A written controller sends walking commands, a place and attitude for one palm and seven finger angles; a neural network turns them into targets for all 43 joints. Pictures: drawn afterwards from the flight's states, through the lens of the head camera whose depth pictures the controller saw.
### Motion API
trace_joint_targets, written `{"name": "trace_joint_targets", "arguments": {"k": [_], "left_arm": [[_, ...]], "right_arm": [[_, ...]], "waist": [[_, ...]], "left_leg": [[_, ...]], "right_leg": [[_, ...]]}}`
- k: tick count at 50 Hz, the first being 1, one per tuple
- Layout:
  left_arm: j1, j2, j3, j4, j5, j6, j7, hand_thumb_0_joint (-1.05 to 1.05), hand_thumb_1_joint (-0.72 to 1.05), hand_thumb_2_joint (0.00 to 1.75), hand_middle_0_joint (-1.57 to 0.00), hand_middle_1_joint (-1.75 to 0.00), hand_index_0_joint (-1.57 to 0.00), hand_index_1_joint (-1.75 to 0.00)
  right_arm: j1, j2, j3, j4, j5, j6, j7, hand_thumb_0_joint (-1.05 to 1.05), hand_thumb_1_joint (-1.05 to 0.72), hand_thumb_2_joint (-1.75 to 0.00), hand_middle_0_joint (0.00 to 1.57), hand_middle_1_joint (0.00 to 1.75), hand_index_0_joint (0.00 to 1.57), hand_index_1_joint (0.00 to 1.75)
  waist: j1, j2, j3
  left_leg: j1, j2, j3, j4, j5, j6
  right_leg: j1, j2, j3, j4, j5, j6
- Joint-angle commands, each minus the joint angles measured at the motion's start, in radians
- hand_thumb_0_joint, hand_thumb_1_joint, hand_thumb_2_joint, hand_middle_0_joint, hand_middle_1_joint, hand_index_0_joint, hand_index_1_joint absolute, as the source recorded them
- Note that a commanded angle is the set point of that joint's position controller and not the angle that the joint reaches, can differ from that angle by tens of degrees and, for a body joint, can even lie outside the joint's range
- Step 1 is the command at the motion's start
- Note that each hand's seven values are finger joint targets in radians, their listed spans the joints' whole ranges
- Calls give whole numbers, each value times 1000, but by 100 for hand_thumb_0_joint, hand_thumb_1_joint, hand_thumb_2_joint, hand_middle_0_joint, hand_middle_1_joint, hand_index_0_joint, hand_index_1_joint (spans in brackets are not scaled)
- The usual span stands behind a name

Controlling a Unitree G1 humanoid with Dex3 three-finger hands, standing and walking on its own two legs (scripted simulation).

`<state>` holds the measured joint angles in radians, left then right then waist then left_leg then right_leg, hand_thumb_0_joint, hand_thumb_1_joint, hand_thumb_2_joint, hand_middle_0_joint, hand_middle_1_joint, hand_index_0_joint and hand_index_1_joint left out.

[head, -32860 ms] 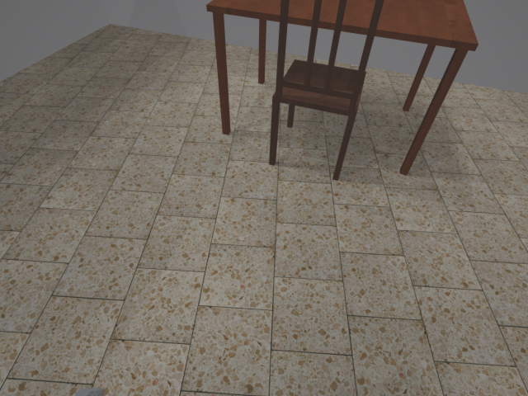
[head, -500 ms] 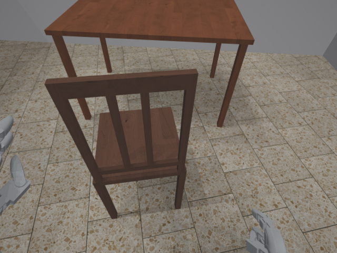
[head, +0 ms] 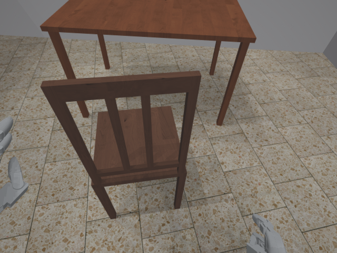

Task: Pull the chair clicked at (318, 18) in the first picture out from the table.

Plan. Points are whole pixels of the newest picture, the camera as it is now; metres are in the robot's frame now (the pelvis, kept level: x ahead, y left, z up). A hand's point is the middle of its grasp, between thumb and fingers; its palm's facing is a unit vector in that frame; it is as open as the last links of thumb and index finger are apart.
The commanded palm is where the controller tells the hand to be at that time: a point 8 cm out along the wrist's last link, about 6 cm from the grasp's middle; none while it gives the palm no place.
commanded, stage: let the arm hang, fingers relaxed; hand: left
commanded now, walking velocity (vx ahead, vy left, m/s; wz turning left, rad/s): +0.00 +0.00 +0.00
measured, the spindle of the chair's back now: (120, 139) +0.46 +0.19 -0.06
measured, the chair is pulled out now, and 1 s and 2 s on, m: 0.56 0.56 0.56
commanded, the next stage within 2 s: look to check the result in 1.12 s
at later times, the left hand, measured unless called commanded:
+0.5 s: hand out of the picture -0.04 +0.19 -0.18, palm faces +0.01 -0.97 -0.24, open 7.1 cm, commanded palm none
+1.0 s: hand out of the picture -0.01 +0.16 -0.18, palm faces +0.00 -0.98 -0.20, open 7.3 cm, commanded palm none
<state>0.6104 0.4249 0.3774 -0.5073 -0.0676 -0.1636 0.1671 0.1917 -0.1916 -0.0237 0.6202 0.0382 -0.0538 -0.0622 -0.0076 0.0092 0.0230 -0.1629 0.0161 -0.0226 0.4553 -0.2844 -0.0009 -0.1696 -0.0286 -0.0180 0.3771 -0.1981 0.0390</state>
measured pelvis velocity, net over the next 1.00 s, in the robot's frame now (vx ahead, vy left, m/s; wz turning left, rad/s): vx -0.02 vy -0.01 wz -0.03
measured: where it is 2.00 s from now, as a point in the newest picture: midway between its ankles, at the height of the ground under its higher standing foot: outside the picture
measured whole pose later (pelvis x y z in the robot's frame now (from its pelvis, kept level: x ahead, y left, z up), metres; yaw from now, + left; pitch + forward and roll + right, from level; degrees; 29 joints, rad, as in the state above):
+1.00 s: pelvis -0.02 -0.01 +0.00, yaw -2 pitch -1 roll +0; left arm 0.30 0.14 -0.01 1.07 0.01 0.01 0.05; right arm 0.35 -0.11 -0.02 1.07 -0.01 0.01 -0.02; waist 0.00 0.02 0.02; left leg -0.18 0.02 0.01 0.47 -0.27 -0.01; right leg -0.23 -0.02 0.00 0.46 -0.21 0.02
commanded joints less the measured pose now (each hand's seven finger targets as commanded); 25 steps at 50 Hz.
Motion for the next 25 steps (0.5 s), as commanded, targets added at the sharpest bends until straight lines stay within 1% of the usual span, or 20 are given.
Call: {"name": "trace_joint_targets", "arguments": {"k": [1, 2, 3, 4, 5, 6, 7, 8, 9, 11, 12, 13, 15, 16, 17, 18, 20, 21, 22, 25], "left_arm": [[-104, -60, -286, 572, 127, 71, -121, 0, 90, 90, -20, -30, -20, -30], [-97, -116, -261, 622, 109, 135, -142, 0, 90, 90, -20, -30, -20, -30], [-122, -133, -279, 666, 96, 150, -147, 0, 90, 90, -20, -30, -20, -30], [-161, -127, -289, 716, 96, 153, -146, 0, 90, 90, -20, -30, -20, -30], [-198, -112, -296, 769, 96, 156, -144, 0, 90, 90, -20, -30, -20, -30], [-232, -101, -303, 829, 98, 158, -141, 0, 90, 90, -20, -30, -20, -30], [-266, -92, -309, 896, 98, 164, -138, 0, 90, 90, -20, -30, -20, -30], [-283, -82, -314, 958, 96, 168, -136, 0, 90, 90, -20, -30, -20, -30], [-298, -78, -321, 1020, 94, 172, -134, 0, 90, 90, -20, -30, -20, -30], [-307, -68, -336, 1143, 88, 172, -132, 0, 90, 90, -20, -30, -20, -30], [-310, -63, -344, 1194, 86, 172, -131, 0, 90, 90, -20, -30, -20, -30], [-299, -68, -347, 1244, 83, 169, -130, 0, 90, 90, -20, -30, -20, -30], [-289, -81, -356, 1327, 78, 163, -130, 0, 90, 90, -20, -30, -20, -30], [-274, -116, -342, 1347, 81, 165, -127, 0, 90, 90, -20, -30, -20, -30], [-275, -112, -349, 1372, 81, 167, -128, 0, 90, 90, -20, -30, -20, -30], [-274, -118, -353, 1390, 80, 167, -129, 0, 90, 90, -20, -30, -20, -30], [-270, -121, -361, 1428, 78, 167, -132, 0, 90, 90, -20, -30, -20, -30], [-271, -123, -364, 1443, 78, 166, -133, 0, 90, 90, -20, -30, -20, -30], [-271, -124, -368, 1455, 76, 166, -132, 0, 90, 90, -20, -30, -20, -30], [-253, -136, -375, 1492, 75, 165, -130, 0, 90, 90, -20, -30, -20, -30]], "right_arm": [[-51, -211, -59, 57, -31, -96, 99, 0, -90, -90, 20, 30, 20, 30], [37, -148, -56, 80, -38, -42, 92, 0, -90, -90, 20, 30, 20, 30], [33, -143, -44, 64, -42, -13, 88, 0, -90, -90, 20, 30, 20, 30], [20, -139, -38, 54, -50, 2, 87, 0, -90, -90, 20, 30, 20, 30], [15, -145, -34, 47, -56, 14, 86, 0, -90, -90, 20, 30, 20, 30], [14, -151, -34, 53, -59, 27, 84, 0, -90, -90, 20, 30, 20, 30], [13, -152, -36, 65, -60, 38, 80, 0, -90, -90, 20, 30, 20, 30], [19, -154, -32, 84, -60, 46, 75, 0, -90, -90, 20, 30, 20, 30], [21, -155, -28, 104, -59, 51, 71, 0, -90, -90, 20, 30, 20, 30], [27, -148, -19, 148, -54, 52, 66, 0, -90, -90, 20, 30, 20, 30], [35, -148, -15, 169, -52, 53, 63, 0, -90, -90, 20, 30, 20, 30], [36, -138, -12, 195, -51, 52, 60, 0, -90, -90, 20, 30, 20, 30], [67, -115, -7, 237, -46, 51, 53, 0, -90, -90, 20, 30, 20, 30], [91, -92, -11, 252, -53, 52, 48, 0, -90, -90, 20, 30, 20, 30], [98, -89, -10, 266, -52, 57, 47, 0, -90, -90, 20, 30, 20, 30], [114, -82, -12, 278, -51, 58, 46, 0, -90, -90, 20, 30, 20, 30], [145, -77, -13, 302, -49, 58, 46, 0, -90, -90, 20, 30, 20, 30], [166, -76, -13, 316, -49, 57, 46, 0, -90, -90, 20, 30, 20, 30], [174, -78, -13, 322, -48, 59, 44, 0, -90, -90, 20, 30, 20, 30], [208, -73, -10, 351, -46, 54, 42, 0, -90, -90, 20, 30, 20, 30]], "waist": [[-48, 56, -17], [-30, -21, -100], [-18, -23, -113], [-10, -39, -91], [-5, -68, -66], [-1, -125, -63], [0, -137, -49], [4, -133, -53], [8, -102, -54], [15, -14, -45], [17, 40, -22], [21, 76, -33], [14, 117, -26], [15, 168, -31], [18, 165, 5], [16, 151, 18], [14, 93, 19], [10, 80, 13], [11, 68, 34], [10, 13, 20]], "left_leg": [[-109, 96, -66, 56, 449, 31], [-79, 91, -33, 58, 481, 26], [-115, 109, -70, 47, 339, 38], [-154, 100, -94, 35, 256, 49], [-176, 86, -108, 31, 231, 52], [-177, 74, -111, 38, 230, 52], [-165, 64, -102, 36, 226, 49], [-147, 57, -101, 30, 241, 49], [-125, 57, -93, 17, 248, 47], [-102, 57, -83, -12, 239, 45], [-109, 58, -85, -34, 230, 46], [-90, 60, -73, -41, 217, 43], [-66, 60, -61, -50, 172, 37], [-72, 63, -62, -59, 142, 41], [-87, 64, -69, -73, 106, 45], [-98, 65, -66, -77, 68, 43], [-91, 68, -67, -88, 26, 43], [-88, 70, -68, -94, 17, 44], [-99, 74, -75, -103, 15, 48], [-79, 76, -69, -97, 39, 49]], "right_leg": [[-83, -70, -23, 182, 308, -49], [-74, -59, 0, 145, 216, -45], [-80, -64, 1, 147, 95, -50], [-76, -66, 9, 143, 57, -50], [-73, -68, 23, 138, 63, -53], [-57, -72, 38, 129, 94, -60], [-59, -80, 50, 123, 116, -75], [-45, -82, 62, 115, 140, -77], [-37, -80, 67, 106, 145, -76], [-19, -70, 75, 82, 127, -64], [-10, -60, 73, 70, 118, -64], [-2, -61, 80, 57, 108, -60], [-7, -62, 87, 27, 82, -62], [0, -54, 75, 20, 63, -65], [-4, -47, 69, 3, 47, -66], [-12, -48, 69, -7, 28, -66], [-25, -50, 73, -18, -3, -69], [-24, -50, 73, -19, -14, -69], [-29, -45, 68, -23, -16, -69], [-34, -52, 73, -19, -8, -69]]}}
